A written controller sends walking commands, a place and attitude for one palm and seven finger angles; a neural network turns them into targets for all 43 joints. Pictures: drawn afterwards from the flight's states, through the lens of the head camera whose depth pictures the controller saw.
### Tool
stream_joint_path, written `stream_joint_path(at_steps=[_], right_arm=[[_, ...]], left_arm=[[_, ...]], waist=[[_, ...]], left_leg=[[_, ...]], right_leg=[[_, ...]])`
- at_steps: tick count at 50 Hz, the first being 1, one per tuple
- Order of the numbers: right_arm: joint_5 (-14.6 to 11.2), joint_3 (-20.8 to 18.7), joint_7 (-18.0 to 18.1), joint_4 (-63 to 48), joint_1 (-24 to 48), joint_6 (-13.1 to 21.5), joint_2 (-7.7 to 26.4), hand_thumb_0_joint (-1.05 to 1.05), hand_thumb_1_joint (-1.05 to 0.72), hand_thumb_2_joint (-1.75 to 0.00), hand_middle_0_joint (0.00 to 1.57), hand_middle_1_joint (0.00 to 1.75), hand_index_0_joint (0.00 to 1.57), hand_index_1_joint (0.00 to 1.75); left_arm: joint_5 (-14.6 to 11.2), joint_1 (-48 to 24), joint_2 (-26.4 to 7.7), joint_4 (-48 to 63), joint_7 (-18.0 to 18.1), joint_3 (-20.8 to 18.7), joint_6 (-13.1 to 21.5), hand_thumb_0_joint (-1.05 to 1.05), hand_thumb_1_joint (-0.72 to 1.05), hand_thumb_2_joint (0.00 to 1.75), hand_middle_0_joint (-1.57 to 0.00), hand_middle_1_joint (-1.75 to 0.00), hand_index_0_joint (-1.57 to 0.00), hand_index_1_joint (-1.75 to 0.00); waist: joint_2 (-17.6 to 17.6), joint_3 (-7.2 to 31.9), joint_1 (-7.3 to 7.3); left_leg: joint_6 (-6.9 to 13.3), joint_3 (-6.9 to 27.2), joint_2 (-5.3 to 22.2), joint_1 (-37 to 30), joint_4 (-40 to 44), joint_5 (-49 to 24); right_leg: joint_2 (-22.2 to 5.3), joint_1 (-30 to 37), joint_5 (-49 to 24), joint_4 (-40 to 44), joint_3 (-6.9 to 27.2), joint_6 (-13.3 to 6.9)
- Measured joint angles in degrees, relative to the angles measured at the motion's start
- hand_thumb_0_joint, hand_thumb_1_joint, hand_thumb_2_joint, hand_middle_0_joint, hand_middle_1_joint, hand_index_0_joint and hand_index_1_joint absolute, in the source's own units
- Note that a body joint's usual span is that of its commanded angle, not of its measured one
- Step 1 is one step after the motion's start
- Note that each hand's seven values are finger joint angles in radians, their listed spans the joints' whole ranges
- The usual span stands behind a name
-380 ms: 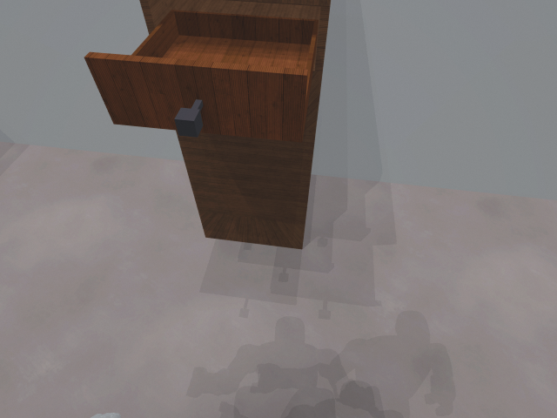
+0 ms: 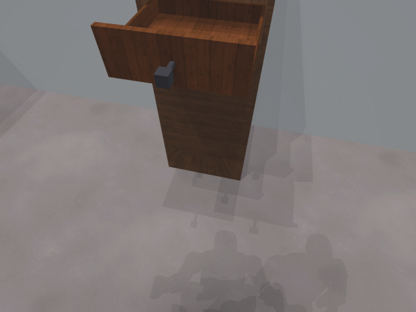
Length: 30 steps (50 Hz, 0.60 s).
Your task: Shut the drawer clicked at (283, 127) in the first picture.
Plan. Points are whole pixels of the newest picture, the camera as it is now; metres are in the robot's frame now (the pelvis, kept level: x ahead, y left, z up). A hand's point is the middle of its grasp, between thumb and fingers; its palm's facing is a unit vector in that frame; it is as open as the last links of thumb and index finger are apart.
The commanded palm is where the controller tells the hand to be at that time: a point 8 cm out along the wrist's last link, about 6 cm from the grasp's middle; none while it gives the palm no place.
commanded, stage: stand and wait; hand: left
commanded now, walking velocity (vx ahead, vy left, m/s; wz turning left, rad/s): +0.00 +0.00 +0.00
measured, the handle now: (167, 73) +0.60 +0.13 +0.13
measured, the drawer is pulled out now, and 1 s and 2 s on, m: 0.29 0.29 0.29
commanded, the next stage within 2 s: turn or walk to find it in 0.66 s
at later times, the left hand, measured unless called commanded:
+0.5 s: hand out of the picture -0.01 +0.18 -0.17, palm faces +0.01 -0.98 -0.22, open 7.4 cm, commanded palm none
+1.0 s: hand out of the picture +0.05 +0.20 -0.18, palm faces +0.08 -0.97 -0.24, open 7.4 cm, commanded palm none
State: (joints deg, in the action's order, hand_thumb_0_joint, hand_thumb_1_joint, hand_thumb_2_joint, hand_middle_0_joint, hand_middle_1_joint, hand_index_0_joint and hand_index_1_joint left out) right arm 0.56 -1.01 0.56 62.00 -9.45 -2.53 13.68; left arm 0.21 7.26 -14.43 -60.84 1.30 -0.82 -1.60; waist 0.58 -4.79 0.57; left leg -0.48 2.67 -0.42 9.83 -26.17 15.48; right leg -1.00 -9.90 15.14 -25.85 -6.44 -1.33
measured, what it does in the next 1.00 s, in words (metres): stands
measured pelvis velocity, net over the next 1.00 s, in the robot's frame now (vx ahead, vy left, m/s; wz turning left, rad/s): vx -0.01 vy -0.01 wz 0.08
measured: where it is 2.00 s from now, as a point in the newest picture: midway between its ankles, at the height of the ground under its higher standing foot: outside the picture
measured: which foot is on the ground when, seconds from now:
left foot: down 0.00-1.00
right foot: down 0.00-1.00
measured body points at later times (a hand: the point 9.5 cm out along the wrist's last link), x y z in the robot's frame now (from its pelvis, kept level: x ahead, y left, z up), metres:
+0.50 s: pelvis -0.01 -0.01 +0.00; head +0.02 -0.01 +0.45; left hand -0.01 +0.24 -0.15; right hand +0.01 -0.25 -0.15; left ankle -0.02 +0.13 -0.74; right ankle -0.01 -0.10 -0.74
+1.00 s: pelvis -0.01 -0.01 -0.01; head +0.01 +0.00 +0.44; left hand +0.04 +0.25 -0.16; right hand +0.02 -0.25 -0.16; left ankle -0.02 +0.11 -0.74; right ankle -0.01 -0.10 -0.74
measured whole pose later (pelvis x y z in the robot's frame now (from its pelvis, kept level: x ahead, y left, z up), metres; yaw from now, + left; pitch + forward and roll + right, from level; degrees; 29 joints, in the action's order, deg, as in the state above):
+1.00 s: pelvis -0.01 -0.01 -0.01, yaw +5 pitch -2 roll -1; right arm 0.8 -1.6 1.0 62.8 -13.3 -2.4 10.7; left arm 0.5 8.2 -12.7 -60.4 1.7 -1.6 -1.5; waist 0.0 -4.7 1.1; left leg -0.7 1.6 1.3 13.2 -32.5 17.3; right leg -1.0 -9.9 17.0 -28.8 -11.3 -2.3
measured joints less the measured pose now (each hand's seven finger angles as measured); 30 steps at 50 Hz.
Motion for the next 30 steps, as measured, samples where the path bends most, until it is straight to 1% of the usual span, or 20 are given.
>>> stream_joint_path(at_steps=[4, 9, 18, 24, 30], right_arm=[[0.1, 0.0, 0.0, 0.0, 0.0, 0.0, -1.8, 0.01, -0.91, -0.90, 0.20, 0.30, 0.20, 0.30], [0.1, 0.2, 0.3, 0.3, -0.2, 0.4, -3.4, 0.01, -0.92, -0.90, 0.20, 0.30, 0.20, 0.30], [0.0, 0.3, 0.5, 1.1, -1.1, 1.0, -3.4, 0.01, -0.92, -0.90, 0.20, 0.30, 0.20, 0.30], [0.1, 0.3, 0.6, 1.7, -2.1, 1.2, -3.1, 0.01, -0.91, -0.90, 0.20, 0.30, 0.20, 0.30], [0.1, 0.2, 0.7, 2.2, -2.9, 1.5, -2.4, 0.01, -0.91, -0.90, 0.20, 0.30, 0.20, 0.30]], left_arm=[[0.0, 1.7, 1.1, -0.4, 0.1, 0.0, -0.3, 0.01, 0.90, 0.90, -0.20, -0.30, -0.21, -0.30], [0.1, 3.8, 2.0, -1.8, 0.1, 0.0, -0.3, 0.01, 0.90, 0.90, -0.20, -0.30, -0.21, -0.30], [0.1, 6.4, 3.1, -3.7, -0.1, 0.3, 0.4, 0.01, 0.90, 0.90, -0.20, -0.30, -0.21, -0.30], [0.1, 6.2, 2.9, -4.0, -0.3, 0.3, 0.9, 0.01, 0.90, 0.90, -0.20, -0.30, -0.21, -0.30], [0.0, 4.9, 2.1, -3.6, -0.4, 0.1, 1.3, 0.01, 0.90, 0.90, -0.20, -0.30, -0.21, -0.30]], waist=[[0.0, -0.6, -0.54], [-0.1, -0.7, -1.09], [-0.4, -0.3, -1.45], [-0.6, -0.3, -1.22], [-0.6, -0.1, -0.83]], left_leg=[[0.0, 0.6, -0.3, 1.0, -1.5, 0.3], [0.0, 0.8, -0.2, 1.1, -0.8, -0.5], [-0.4, 0.4, 0.4, -0.2, 2.0, -2.2], [-0.7, 0.1, 1.0, -0.9, 3.2, -2.7], [-1.0, -0.2, 1.4, -1.4, 4.0, -2.9]], right_leg=[[-0.3, -0.7, 0.4, -1.3, -0.6, 0.0], [-0.2, -0.6, -0.4, -0.5, -0.8, 0.0], [0.4, 0.4, -2.3, 2.4, -0.4, -0.4], [1.1, 1.1, -3.1, 3.8, -0.1, -0.7], [1.6, 1.5, -3.4, 4.6, 0.1, -1.1]])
